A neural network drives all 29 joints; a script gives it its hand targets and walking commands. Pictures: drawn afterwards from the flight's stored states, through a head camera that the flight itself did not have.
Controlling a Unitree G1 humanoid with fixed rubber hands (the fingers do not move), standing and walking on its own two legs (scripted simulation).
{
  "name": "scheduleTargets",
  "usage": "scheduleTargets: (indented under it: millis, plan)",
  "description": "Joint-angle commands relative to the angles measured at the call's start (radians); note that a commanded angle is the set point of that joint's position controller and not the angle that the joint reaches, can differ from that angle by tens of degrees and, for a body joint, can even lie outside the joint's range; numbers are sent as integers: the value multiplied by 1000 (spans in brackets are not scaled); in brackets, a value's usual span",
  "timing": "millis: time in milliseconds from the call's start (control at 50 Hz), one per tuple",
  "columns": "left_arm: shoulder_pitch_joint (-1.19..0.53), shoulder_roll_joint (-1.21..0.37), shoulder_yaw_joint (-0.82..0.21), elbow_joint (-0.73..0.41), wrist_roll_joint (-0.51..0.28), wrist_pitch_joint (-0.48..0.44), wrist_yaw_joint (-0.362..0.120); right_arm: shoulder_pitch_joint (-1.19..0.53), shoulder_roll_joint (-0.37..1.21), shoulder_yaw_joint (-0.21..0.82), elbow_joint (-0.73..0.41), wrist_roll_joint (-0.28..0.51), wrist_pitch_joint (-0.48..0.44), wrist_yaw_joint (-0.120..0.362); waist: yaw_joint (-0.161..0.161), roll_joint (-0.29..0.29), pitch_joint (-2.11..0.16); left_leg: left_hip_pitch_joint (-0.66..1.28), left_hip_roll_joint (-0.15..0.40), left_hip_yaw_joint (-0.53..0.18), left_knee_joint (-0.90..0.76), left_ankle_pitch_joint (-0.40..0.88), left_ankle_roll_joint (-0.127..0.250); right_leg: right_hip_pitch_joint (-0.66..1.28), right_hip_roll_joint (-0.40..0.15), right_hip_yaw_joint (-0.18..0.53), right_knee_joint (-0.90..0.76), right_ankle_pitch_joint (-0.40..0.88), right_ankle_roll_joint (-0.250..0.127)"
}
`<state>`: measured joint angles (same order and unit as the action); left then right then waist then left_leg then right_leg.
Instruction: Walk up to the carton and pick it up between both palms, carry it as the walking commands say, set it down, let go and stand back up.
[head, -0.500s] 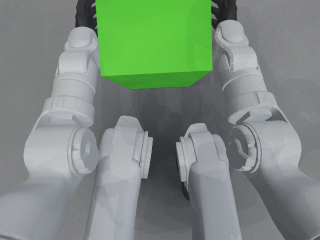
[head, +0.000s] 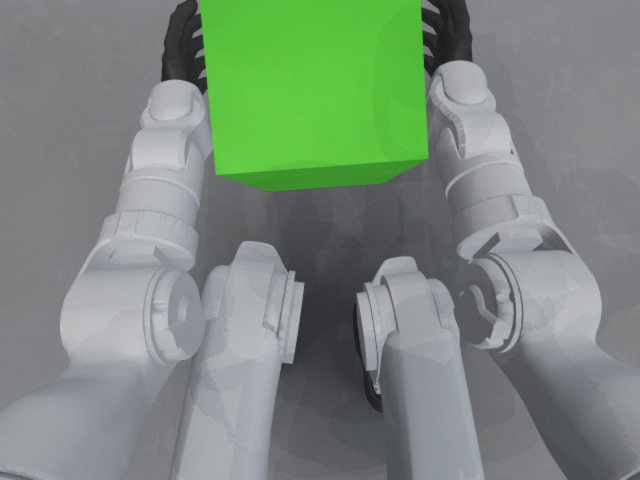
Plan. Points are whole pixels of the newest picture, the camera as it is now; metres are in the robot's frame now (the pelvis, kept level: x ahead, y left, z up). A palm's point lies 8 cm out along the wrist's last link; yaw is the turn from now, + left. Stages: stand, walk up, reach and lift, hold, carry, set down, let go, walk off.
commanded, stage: set down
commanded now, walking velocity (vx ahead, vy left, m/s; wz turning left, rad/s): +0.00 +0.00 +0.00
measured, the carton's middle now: (317, 88) +0.52 +0.05 -0.21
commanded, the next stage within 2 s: let go in 1.78 s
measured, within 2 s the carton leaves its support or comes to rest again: rests again in 0.06 s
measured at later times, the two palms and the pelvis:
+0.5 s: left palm (144, 84) +0.49 +0.23 -0.15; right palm (460, 87) +0.51 -0.11 -0.16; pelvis +0.00 +0.01 +0.01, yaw +0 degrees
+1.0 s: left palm (78, 34) +0.50 +0.24 -0.05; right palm (527, 35) +0.53 -0.13 -0.05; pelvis -0.02 +0.01 +0.09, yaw +0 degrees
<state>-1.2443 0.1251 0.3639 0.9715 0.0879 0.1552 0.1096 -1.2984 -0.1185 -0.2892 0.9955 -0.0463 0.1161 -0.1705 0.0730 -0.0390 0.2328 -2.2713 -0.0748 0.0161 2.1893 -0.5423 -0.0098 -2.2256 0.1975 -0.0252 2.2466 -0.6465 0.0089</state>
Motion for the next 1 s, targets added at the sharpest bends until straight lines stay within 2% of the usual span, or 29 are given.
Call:
scheduleTargets:
  millis: [0, 100, 160, 240, 280, 380, 440, 520, 580, 620, 660, 700, 720, 740, 760, 780, 800, 820, 860, 880, 900, 920, 980]
  plan:
    - [-463, -425, -205, -65, -34, -66, -153, -436, 579, 256, -40, 31, -15, 168, 80, -50, -994, 587, -42, 18, -140, 269, 13, 359, -17, 33, -250, 263, 10]
    - [-274, -15, -84, -36, -31, -115, -51, -300, 161, 171, -41, 34, -43, 72, 77, -42, -1011, 597, -21, 19, -173, 249, 13, 390, -45, 39, -280, 236, 24]
    - [-210, 196, -65, -43, -74, -147, 9, -240, -59, 160, -66, 78, -70, 11, 70, -25, -1062, 621, -2, 7, -197, 274, 6, 418, -68, 50, -297, 254, 29]
    - [-188, 232, -96, -39, -145, -166, 18, -214, -108, 178, -80, 124, -90, 0, 47, -27, -1117, 632, 10, -15, -192, 329, 4, 440, -91, 55, -284, 315, 29]
    - [-178, 231, -113, -44, -182, -170, 9, -203, -113, 190, -92, 148, -93, 6, 47, -14, -1134, 635, 14, -21, -190, 356, 3, 437, -99, 57, -278, 336, 28]
    - [-148, 224, -148, -48, -245, -165, -15, -185, -149, 187, -155, 156, -102, 17, 13, -19, -1153, 631, 26, -37, -188, 379, 2, 434, -113, 53, -269, 350, 23]
    - [-125, 234, -151, -52, -258, -161, -19, -152, -166, 179, -158, 145, -98, 21, 0, -34, -1148, 627, 28, -43, -192, 373, 0, 440, -120, 51, -266, 340, 19]
    - [-106, 275, -137, -96, -257, -157, -14, -132, -193, 172, -197, 151, -91, 25, 10, -34, -1211, 685, 27, -46, -199, 379, 0, 455, -122, 42, -265, 326, 16]
    - [-91, 302, -125, -218, -257, -142, -7, -136, -204, 187, -308, 176, -69, 25, 37, -24, -1389, 793, 17, -37, -213, 415, 0, 527, -110, 32, -275, 350, 13]
    - [-97, 307, -131, -250, -264, -110, -5, -156, -211, 188, -338, 188, -37, 21, 38, -22, -1469, 847, 18, -30, -227, 375, 3, 568, -109, 18, -293, 311, 8]
    - [-130, 319, -127, -368, -276, -75, -3, -200, -220, 190, -439, 204, 2, 15, 45, -7, -1628, 941, 16, -16, -244, 364, 3, 675, -106, 9, -316, 299, 4]
    - [-179, 326, -152, -412, -292, -25, 7, -254, -256, 184, -471, 216, 48, 6, 32, 21, -1736, 1023, 23, -10, -260, 339, 3, 738, -107, -9, -333, 269, -6]
    - [-208, 334, -161, -447, -300, -1, 15, -275, -279, 169, -491, 215, 71, 0, 12, 33, -1785, 1083, 25, -15, -269, 337, 3, 762, -109, -14, -345, 262, -11]
    - [-220, 333, -166, -494, -311, 22, 24, -281, -295, 160, -524, 216, 91, -6, -2, 46, -1857, 1158, 24, -19, -276, 363, 0, 798, -109, -22, -351, 281, -14]
    - [-229, 331, -140, -659, -322, 31, 31, -244, -306, 143, -621, 211, 99, -11, -13, 65, -1947, 1257, 18, -12, -261, 498, -12, 871, -103, -29, -344, 388, -15]
    - [-220, 358, -103, -771, -317, 41, 33, -203, -321, 130, -718, 201, 108, -16, -12, 73, -2044, 1331, 13, -8, -260, 577, -15, 917, -100, -25, -355, 453, -12]
    - [-212, 354, -116, -712, -310, 69, 29, -195, -330, 123, -678, 190, 128, -14, -14, 98, -1996, 1318, 14, -7, -278, 557, -12, 864, -100, -16, -375, 428, -18]
    - [-231, 358, -142, -637, -306, 99, 24, -208, -339, 109, -599, 181, 153, -10, -24, 113, -1867, 1270, 12, -13, -317, 477, -9, 794, -103, -19, -399, 352, -22]
    - [-214, 346, -137, -525, -279, 124, 21, -180, -321, 77, -486, 164, 173, 2, -42, 109, -1635, 1190, 14, -29, -386, 320, -8, 683, -116, -19, -460, 199, -24]
    - [-201, 340, -133, -541, -276, 121, 20, -193, -310, 85, -524, 170, 165, 8, -38, 87, -1665, 1201, 14, -30, -402, 324, -6, 713, -116, -15, -482, 211, -22]
    - [-189, 323, -129, -524, -276, 118, 18, -212, -298, 101, -509, 189, 158, 15, -29, 82, -1652, 1161, 14, -25, -413, 300, -3, 735, -113, -11, -495, 209, -26]
    - [-168, 307, -140, -508, -282, 119, 15, -216, -283, 115, -531, 193, 156, 22, -23, 69, -1704, 1187, 12, -20, -429, 328, -3, 779, -112, -7, -513, 238, -25]
    - [-161, 301, -132, -446, -279, 119, 6, -210, -281, 115, -483, 172, 155, 33, -15, 48, -1689, 1175, 5, -20, -460, 374, -4, 808, -109, 7, -546, 279, -21]
